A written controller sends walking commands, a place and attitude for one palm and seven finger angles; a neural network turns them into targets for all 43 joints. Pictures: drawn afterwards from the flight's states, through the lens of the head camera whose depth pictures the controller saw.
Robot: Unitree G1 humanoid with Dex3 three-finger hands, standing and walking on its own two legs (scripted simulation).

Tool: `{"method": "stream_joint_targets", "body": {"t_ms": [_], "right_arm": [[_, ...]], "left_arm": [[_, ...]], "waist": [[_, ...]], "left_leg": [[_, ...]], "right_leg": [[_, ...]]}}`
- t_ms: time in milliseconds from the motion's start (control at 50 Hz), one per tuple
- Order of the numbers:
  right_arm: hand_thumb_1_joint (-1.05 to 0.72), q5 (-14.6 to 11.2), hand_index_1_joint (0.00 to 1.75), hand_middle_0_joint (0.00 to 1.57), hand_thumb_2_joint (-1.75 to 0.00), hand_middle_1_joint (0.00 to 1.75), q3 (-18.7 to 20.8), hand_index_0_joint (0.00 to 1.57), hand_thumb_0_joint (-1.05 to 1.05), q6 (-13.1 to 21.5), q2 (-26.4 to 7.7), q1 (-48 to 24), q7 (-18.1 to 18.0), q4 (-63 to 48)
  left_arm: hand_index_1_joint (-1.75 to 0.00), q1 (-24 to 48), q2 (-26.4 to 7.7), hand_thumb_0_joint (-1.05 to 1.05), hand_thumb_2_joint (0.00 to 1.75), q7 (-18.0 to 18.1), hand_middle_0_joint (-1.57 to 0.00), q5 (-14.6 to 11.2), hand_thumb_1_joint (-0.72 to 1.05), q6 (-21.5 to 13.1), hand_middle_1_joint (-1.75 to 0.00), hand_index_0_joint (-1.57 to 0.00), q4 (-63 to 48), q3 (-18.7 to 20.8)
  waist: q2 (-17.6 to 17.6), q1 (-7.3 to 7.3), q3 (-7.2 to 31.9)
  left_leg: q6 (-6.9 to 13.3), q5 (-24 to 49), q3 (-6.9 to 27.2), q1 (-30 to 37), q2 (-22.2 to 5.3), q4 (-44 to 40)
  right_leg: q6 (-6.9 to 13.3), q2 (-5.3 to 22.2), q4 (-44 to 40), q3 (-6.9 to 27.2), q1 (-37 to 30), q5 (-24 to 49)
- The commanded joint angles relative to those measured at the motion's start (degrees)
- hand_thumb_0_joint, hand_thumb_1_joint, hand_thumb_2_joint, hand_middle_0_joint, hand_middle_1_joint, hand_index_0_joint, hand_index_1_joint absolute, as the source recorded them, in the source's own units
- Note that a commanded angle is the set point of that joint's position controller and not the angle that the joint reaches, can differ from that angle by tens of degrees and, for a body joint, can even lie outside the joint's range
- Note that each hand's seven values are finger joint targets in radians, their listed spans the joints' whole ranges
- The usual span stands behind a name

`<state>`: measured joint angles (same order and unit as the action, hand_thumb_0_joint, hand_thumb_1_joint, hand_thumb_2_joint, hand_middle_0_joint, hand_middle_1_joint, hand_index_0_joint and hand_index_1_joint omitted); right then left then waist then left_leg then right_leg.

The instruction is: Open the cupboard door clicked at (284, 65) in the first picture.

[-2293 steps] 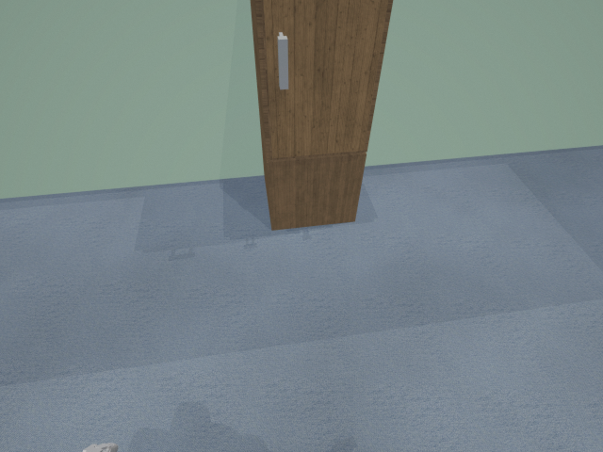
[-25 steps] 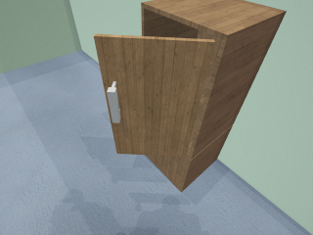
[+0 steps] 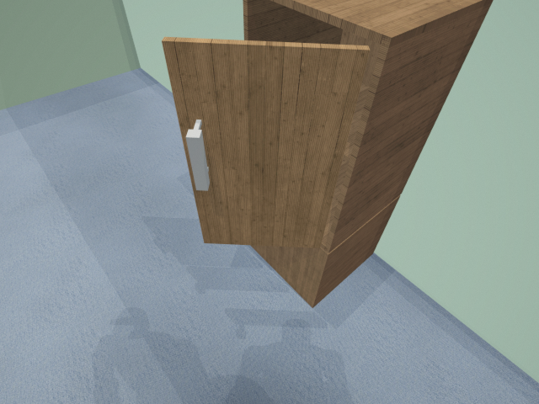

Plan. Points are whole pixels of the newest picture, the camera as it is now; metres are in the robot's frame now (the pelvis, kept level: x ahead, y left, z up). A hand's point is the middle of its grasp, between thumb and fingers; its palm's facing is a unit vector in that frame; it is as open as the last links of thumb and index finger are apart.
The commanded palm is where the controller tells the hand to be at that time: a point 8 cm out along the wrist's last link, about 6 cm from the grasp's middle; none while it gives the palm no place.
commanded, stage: come to a stop and stand still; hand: left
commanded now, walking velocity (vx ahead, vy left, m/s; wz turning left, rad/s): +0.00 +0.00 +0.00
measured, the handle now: (200, 155) +0.58 +0.19 +0.02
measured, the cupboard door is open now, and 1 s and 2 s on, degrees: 47 47 47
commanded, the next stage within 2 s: look again from close up in 0.16 s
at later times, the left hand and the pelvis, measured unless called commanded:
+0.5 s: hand out of the picture -0.02 +0.15 -0.18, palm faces +0.05 -0.99 -0.16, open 7.4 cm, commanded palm none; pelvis +0.00 -0.01 +0.00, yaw +0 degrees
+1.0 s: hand out of the picture +0.11 +0.18 -0.10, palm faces +0.26 -0.94 -0.22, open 7.3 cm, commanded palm +0.12 +0.21 -0.06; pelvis +0.01 -0.01 -0.01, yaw +2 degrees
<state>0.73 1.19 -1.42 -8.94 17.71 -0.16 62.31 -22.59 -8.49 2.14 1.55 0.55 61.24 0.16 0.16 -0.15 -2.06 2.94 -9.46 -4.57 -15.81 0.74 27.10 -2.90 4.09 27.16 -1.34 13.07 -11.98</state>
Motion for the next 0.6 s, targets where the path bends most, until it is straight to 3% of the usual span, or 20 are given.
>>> {"method": "stream_joint_targets", "body": {"t_ms": [0,380,580], "right_arm": [[-0.90,-0.08,0.30,0.20,-0.90,0.30,1.61,0.20,0.00,1.27,-5.44,1.99,-0.60,-2.02],[-0.90,0.13,0.30,0.20,-0.90,0.30,1.50,0.20,0.00,1.27,-3.12,3.43,-0.68,-0.94],[-0.90,-0.06,0.30,0.20,-0.90,0.30,1.19,0.20,0.00,1.93,-3.65,2.20,-0.79,-0.93]], "left_arm": [[-0.30,-4.04,-5.02,0.00,0.90,0.44,-0.20,0.02,0.90,-1.17,-0.30,-0.20,-1.25,1.21],[-0.30,-3.57,-3.61,0.00,0.90,0.39,-0.20,0.06,0.90,-1.35,-0.30,-0.20,-1.16,1.80],[-0.30,-2.87,-3.17,0.00,0.90,0.37,-0.20,-0.05,0.90,-1.71,-0.30,-0.20,-1.16,1.50]], "waist": [[0.00,0.46,-3.89],[0.53,0.51,-4.99],[-1.08,0.22,-2.66]], "left_leg": [[-1.43,-16.40,8.44,-3.13,-5.57,-9.46],[-1.81,-14.67,7.56,-3.49,-5.15,-7.52],[-1.69,-10.50,8.31,-1.89,-6.26,-9.00]], "right_leg": [[3.26,1.67,-6.71,3.41,4.42,-11.39],[3.57,1.88,-7.72,4.23,7.33,-13.46],[3.46,1.59,-6.03,3.07,3.27,-4.81]]}}
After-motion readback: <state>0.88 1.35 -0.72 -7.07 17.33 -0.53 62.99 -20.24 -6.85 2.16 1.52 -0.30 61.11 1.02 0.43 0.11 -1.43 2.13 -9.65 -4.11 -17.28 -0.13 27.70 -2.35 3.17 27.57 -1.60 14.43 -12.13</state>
